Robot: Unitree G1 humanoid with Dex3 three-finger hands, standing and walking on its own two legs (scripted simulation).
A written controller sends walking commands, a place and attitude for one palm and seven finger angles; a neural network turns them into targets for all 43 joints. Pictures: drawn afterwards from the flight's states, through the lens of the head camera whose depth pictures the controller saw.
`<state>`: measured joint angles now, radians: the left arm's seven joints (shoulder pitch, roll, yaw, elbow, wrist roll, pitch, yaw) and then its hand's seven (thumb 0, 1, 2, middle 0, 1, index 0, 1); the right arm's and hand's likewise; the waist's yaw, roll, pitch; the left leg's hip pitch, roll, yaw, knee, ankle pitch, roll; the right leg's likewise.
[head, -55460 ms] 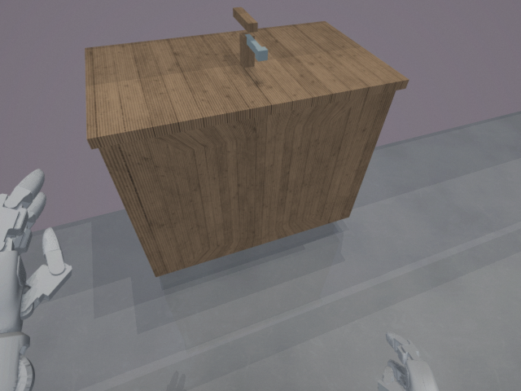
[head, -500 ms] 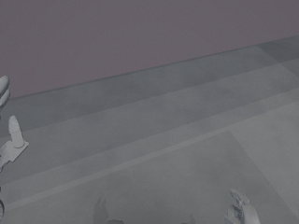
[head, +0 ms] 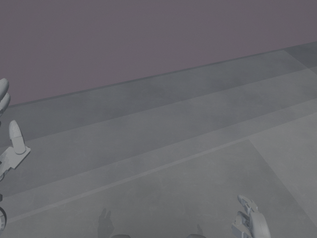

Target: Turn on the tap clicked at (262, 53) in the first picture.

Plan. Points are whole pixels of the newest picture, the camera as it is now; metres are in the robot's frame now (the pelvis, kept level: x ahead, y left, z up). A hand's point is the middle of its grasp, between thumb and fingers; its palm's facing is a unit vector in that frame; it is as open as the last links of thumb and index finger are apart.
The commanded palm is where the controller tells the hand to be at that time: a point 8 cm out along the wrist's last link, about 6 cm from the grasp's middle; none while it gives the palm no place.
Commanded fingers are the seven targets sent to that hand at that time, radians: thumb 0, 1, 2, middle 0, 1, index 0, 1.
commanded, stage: shuffle to correct the standing spot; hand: left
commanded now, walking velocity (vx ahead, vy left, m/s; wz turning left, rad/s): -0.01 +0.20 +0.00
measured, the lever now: out of the picture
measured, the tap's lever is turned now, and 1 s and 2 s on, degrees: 84 84 84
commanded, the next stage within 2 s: none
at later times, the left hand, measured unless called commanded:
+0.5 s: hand out of the picture +0.19 +0.38 +0.18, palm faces +0.39 -0.82 -0.42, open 7.4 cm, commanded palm +0.12 +0.42 +0.19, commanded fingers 0.00 0.90 0.90 -0.20 -0.30 -0.20 -0.30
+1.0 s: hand out of the picture +0.13 +0.52 +0.19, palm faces +0.41 -0.81 -0.42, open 7.4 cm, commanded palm +0.07 +0.56 +0.19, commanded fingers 0.00 0.90 0.90 -0.20 -0.30 -0.20 -0.30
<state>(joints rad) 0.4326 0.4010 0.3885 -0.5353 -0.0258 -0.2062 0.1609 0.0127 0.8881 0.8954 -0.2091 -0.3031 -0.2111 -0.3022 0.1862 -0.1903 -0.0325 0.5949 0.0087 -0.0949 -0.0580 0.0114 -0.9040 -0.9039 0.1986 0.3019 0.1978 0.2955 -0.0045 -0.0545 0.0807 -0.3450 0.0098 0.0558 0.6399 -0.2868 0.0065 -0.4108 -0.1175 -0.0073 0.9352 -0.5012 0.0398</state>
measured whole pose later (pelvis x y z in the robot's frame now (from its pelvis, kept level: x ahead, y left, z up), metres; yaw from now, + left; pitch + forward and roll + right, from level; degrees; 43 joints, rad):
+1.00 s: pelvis -0.09 +0.28 +0.00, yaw +0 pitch -1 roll +2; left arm 0.44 0.40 0.38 -0.56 -0.02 -0.21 0.17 0.01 0.89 0.90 -0.21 -0.30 -0.21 -0.30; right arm 0.20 -0.22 -0.04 0.60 0.01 -0.08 -0.07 0.01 -0.90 -0.90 0.20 0.30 0.20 0.30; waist -0.01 -0.05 0.07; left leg -0.34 0.03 0.05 0.63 -0.27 -0.04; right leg -0.37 -0.17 -0.03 0.78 -0.42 0.06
